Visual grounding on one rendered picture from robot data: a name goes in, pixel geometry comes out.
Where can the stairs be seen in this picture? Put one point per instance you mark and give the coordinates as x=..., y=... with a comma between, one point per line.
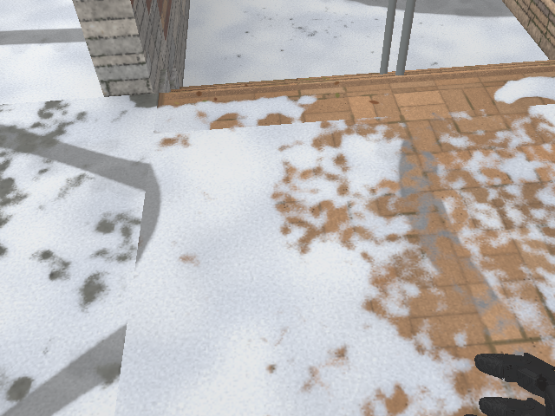
x=357, y=76

